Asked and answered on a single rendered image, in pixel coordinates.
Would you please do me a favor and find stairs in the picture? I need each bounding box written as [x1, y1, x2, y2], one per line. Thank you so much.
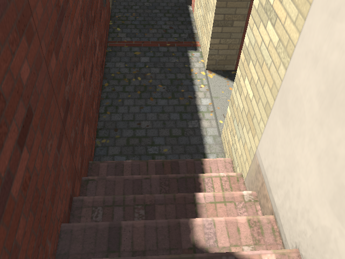
[56, 158, 302, 259]

